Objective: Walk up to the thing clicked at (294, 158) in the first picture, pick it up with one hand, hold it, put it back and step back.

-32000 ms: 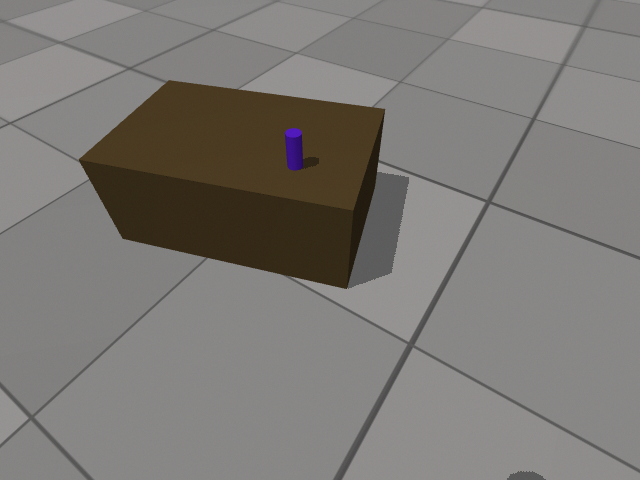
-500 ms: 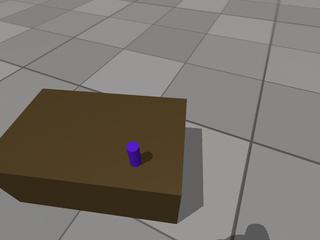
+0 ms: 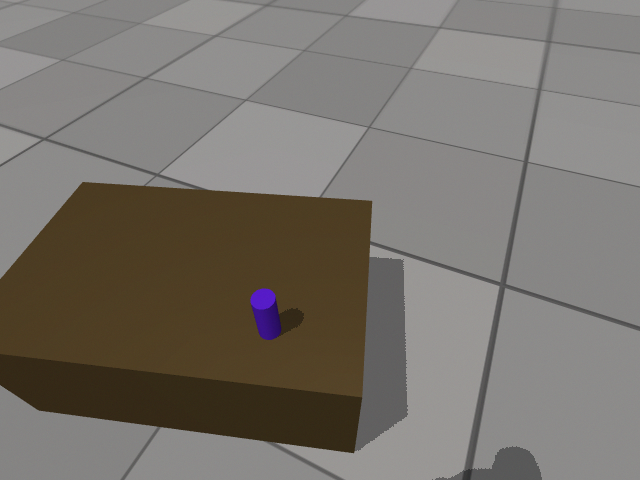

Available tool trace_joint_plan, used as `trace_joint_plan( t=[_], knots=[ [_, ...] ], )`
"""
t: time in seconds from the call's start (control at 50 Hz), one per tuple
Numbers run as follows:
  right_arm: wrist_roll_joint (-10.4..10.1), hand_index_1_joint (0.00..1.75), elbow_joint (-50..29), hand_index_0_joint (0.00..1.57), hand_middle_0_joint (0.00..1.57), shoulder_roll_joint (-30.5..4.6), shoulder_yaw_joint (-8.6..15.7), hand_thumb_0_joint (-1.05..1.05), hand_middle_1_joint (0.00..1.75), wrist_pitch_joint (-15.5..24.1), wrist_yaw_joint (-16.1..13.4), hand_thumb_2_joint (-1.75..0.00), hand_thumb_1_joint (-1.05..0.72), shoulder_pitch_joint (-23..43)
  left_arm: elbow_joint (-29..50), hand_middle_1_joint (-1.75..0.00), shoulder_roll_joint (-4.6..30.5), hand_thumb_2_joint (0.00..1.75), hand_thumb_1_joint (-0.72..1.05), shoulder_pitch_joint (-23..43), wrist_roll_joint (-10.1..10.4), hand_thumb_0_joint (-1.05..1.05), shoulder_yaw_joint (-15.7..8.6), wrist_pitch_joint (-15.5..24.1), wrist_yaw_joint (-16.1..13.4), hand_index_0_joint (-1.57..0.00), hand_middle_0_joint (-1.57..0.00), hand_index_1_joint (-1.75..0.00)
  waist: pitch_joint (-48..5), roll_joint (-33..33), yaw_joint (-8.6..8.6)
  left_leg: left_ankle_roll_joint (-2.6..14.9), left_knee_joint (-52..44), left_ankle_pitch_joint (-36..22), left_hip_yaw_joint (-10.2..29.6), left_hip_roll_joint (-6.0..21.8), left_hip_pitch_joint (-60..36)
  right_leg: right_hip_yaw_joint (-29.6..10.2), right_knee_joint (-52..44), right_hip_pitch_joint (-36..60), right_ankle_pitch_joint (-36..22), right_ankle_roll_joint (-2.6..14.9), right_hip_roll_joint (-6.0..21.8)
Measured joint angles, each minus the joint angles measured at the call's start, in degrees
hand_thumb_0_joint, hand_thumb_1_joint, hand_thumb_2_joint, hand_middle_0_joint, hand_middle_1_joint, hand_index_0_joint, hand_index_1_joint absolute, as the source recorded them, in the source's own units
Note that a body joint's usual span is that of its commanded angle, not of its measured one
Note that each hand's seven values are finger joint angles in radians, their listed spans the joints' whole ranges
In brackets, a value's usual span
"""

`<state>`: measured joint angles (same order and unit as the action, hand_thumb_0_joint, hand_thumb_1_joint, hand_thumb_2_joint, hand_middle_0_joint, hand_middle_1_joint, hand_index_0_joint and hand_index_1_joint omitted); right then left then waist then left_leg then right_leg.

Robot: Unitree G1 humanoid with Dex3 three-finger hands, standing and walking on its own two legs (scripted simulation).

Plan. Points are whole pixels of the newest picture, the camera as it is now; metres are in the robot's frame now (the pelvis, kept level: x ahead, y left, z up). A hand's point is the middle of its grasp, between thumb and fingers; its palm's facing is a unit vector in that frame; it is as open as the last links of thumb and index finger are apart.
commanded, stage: stand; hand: left
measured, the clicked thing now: (266, 315) +0.53 +0.16 -0.30
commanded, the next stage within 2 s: step back in 0.46 s
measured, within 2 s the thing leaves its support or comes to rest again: neither
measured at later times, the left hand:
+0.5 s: hand out of the picture +0.06 +0.25 -0.16, palm faces +0.02 -0.94 -0.34, open 7.4 cm
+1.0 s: hand out of the picture +0.05 +0.31 -0.18, palm faces -0.07 -0.93 -0.35, open 7.4 cm
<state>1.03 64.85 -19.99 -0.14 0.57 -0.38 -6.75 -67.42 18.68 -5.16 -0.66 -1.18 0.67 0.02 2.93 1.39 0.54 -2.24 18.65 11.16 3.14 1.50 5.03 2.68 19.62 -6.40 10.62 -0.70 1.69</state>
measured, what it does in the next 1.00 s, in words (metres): lifts its right foot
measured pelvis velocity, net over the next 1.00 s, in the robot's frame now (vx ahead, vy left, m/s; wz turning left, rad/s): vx -0.08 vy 0.06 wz -0.04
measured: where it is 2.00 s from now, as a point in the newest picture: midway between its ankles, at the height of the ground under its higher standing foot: outside the picture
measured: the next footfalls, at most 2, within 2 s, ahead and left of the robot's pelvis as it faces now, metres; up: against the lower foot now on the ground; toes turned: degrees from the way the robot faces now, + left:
right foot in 1.12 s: -0.09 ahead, -0.06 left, +0.00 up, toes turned -1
left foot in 1.46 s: -0.15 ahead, +0.19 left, +0.00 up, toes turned -4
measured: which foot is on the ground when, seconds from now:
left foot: down 0.00-1.00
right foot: down 0.00-0.74, up 0.76-1.00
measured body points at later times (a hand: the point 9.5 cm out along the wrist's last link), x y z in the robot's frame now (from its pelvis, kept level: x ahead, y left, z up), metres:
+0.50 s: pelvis -0.01 +0.00 +0.00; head +0.01 -0.01 +0.45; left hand +0.06 +0.30 -0.13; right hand +0.06 -0.30 -0.14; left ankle -0.01 +0.15 -0.75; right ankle +0.00 -0.12 -0.75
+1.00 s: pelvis -0.08 +0.06 -0.02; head +0.00 +0.07 +0.42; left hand +0.05 +0.36 -0.15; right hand -0.02 -0.26 -0.13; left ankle -0.06 +0.15 -0.75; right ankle -0.12 -0.08 -0.69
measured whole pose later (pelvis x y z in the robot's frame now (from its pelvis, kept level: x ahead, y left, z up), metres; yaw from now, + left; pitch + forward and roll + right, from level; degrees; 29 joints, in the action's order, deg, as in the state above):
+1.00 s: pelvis -0.08 +0.06 -0.02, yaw -2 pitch +0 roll -1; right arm 1.6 52.9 -19.8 3.2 -1.6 -0.9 -7.7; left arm -51.9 21.5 -3.9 -0.6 -3.8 -3.2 -1.3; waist 11.5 -2.0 -1.2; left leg 3.2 33.1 16.2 -1.8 -1.3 16.7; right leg -7.4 59.7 -24.1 27.7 -0.6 -4.9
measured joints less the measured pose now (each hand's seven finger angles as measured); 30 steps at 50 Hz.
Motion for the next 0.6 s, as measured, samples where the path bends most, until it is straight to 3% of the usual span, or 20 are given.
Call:
trace_joint_plan(
  t=[0.46, 0.56, 0.6],
  knots=[
    [-0.1, 0.29, 0.3, 0.21, 0.20, -0.1, 0.0, 0.01, 0.30, -0.2, 0.3, -0.90, -0.91, -0.8, 0.4, -0.30, 0.3, 0.89, 0.90, -1.0, 0.0, 0.01, 0.0, -0.1, 0.3, -0.20, -0.20, -0.30, 0.1, -0.4, -0.11, -0.16, -0.4, -0.4, 0.0, 0.2, 0.2, 0.0, -0.3, -0.2, -0.4, 0.20, -0.2],
    [-1.0, 0.29, -2.5, 0.21, 0.20, -1.3, 1.1, 0.01, 0.30, -1.5, 0.9, -0.90, -0.90, 1.5, 4.0, -0.30, 0.7, 0.89, 0.90, 0.0, 0.7, 0.01, -2.1, -0.6, 0.1, -0.20, -0.21, -0.30, 3.7, 0.3, -0.61, 1.51, 9.3, 1.9, 0.1, 0.2, 6.9, 0.1, 4.1, -4.3, 0.4, 0.50, -0.4],
    [-1.0, 0.29, -4.0, 0.21, 0.20, -2.1, 1.8, 0.01, 0.30, -2.0, 1.0, -0.90, -0.91, 2.1, 5.7, -0.30, 0.9, 0.89, 0.90, 0.8, 0.4, 0.01, -2.6, -1.1, -0.1, -0.20, -0.21, -0.30, 5.4, 0.0, -0.60, 2.78, 16.8, 6.5, -0.2, -1.1, 10.5, -0.3, 6.3, -6.2, 0.8, 0.40, 0.3]
  ],
)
